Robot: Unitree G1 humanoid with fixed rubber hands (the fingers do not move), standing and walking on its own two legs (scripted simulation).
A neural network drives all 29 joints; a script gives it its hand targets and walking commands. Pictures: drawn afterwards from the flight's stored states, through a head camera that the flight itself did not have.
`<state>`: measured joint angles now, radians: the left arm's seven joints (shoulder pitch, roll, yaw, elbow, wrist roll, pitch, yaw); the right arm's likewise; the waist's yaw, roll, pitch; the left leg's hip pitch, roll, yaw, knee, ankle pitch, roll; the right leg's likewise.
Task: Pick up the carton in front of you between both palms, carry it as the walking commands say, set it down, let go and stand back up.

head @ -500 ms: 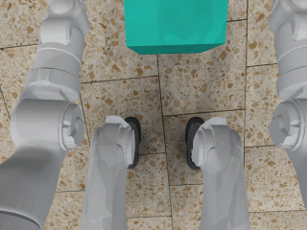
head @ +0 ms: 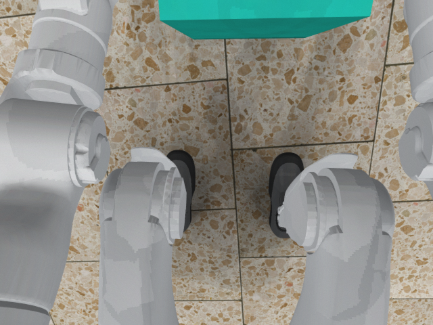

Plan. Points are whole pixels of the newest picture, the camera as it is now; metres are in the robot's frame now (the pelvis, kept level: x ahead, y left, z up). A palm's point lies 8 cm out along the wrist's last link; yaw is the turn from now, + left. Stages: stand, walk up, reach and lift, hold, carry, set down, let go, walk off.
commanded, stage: reach and lift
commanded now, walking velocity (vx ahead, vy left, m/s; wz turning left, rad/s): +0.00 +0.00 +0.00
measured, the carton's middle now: out of the picture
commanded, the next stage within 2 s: none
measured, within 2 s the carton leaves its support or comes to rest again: leaves its support in 0.68 s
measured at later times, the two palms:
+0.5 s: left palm out of the picture +0.57 +0.13 -0.17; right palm out of the picture +0.57 -0.18 -0.17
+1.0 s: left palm out of the picture +0.52 +0.12 +0.00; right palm out of the picture +0.52 -0.18 +0.00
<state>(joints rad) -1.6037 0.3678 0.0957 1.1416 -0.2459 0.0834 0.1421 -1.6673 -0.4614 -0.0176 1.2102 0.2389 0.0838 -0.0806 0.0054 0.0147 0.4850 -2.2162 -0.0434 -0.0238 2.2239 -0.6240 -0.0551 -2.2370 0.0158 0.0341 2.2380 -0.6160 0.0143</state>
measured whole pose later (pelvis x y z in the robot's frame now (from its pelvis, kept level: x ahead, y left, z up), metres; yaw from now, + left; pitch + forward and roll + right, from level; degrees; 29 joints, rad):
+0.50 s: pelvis -0.01 +0.00 +0.00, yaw +0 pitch +33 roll +2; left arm -1.60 0.26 0.29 1.05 -0.05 0.17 0.10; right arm -1.67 -0.39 -0.15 1.16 0.09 0.16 -0.04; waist 0.00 0.01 0.51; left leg -2.20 -0.04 -0.02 2.22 -0.61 -0.05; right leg -2.22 0.02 0.04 2.24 -0.60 0.01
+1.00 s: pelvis -0.01 +0.01 +0.07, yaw -2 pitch +42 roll +1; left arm -1.24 0.04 0.51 0.80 0.19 0.36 0.09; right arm -1.27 -0.14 -0.42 0.87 -0.17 0.37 -0.05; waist 0.00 0.01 -0.03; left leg -2.15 -0.06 -0.04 1.97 -0.55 -0.05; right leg -2.17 0.06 0.06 1.97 -0.52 0.05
